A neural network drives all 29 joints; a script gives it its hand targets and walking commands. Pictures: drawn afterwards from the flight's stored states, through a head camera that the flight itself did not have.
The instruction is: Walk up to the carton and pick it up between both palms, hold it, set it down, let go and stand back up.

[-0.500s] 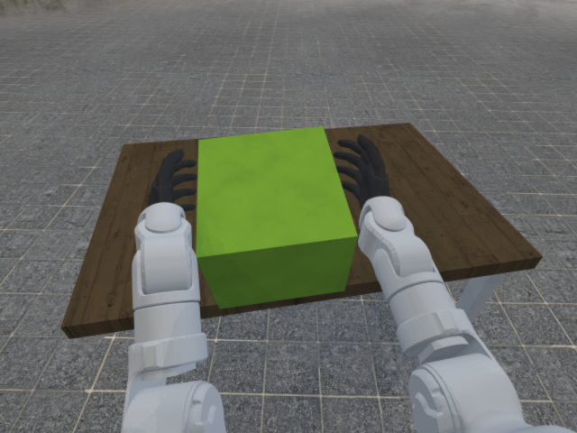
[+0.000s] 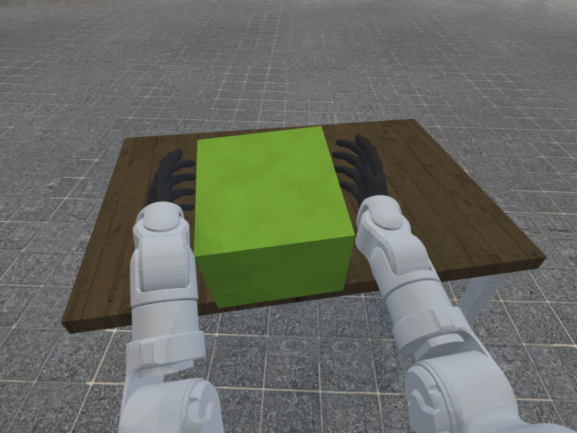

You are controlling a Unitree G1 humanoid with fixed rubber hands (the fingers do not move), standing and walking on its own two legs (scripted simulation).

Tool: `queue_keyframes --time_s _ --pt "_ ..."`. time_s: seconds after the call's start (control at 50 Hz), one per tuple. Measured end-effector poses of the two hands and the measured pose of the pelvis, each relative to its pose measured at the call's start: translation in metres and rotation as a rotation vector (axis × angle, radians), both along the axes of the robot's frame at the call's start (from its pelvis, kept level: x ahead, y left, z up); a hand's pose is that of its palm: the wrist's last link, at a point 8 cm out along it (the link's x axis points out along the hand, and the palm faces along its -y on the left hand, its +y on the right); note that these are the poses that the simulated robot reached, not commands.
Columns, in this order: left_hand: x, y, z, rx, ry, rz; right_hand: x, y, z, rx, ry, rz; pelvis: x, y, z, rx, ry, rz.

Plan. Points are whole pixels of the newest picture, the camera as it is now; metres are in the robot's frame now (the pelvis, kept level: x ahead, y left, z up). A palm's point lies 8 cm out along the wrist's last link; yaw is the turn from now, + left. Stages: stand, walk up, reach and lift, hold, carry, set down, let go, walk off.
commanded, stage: hold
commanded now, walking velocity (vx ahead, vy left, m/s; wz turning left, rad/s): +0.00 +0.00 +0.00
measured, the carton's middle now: (270, 215) +0.38 +0.02 +0.13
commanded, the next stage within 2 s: none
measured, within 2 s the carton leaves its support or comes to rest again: neither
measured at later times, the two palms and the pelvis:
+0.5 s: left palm (166, 209) +0.35 +0.15 +0.18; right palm (372, 197) +0.35 -0.12 +0.18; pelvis +0.00 +0.00 +0.00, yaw +0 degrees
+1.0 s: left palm (164, 208) +0.35 +0.16 +0.18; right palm (371, 194) +0.36 -0.12 +0.18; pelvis +0.00 +0.00 +0.00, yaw +0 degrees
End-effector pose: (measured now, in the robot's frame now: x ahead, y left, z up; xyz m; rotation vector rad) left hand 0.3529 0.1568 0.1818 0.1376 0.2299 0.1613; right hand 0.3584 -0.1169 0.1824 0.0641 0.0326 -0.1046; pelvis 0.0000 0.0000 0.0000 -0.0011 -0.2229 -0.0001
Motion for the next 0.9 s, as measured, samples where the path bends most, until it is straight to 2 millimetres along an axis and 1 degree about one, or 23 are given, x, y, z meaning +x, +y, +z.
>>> queue_keyframes --time_s 0.06,0.18,0.34,0.44,0.54,0.7,0.9 --pt "0.001 -0.001 0.002 0.010 -0.012 -0.001 0.001 -0.001 0.001 0.010 -0.012 0.000 0.001 0.001 0.000 -0.001 0.005 0.000" --pt "0.001 -0.002 0.009 0.006 -0.041 -0.005 0.000 -0.002 0.009 0.002 -0.042 -0.003 0.005 0.002 0.000 -0.003 -0.005 -0.002" --pt "-0.002 -0.002 0.001 -0.006 -0.016 -0.006 -0.004 -0.002 0.002 0.003 -0.017 -0.005 0.005 0.002 0.000 -0.003 -0.014 -0.005" --pt "-0.005 -0.002 0.001 0.009 -0.018 -0.002 -0.006 -0.002 -0.001 0.013 -0.018 -0.002 0.002 0.003 0.000 -0.004 -0.013 -0.005" --pt "-0.003 -0.004 0.002 0.009 -0.007 0.002 -0.004 -0.004 -0.004 0.009 -0.006 -0.001 -0.001 0.002 0.000 0.000 -0.006 -0.006" --pt "-0.001 -0.003 0.007 0.003 -0.031 -0.001 -0.002 -0.003 0.004 0.003 -0.030 -0.005 0.000 0.000 0.000 0.000 -0.003 -0.006" --pt "-0.001 -0.001 0.001 -0.008 -0.017 -0.001 -0.002 -0.001 0.004 -0.012 -0.017 -0.004 0.002 -0.001 0.000 -0.002 -0.010 -0.004"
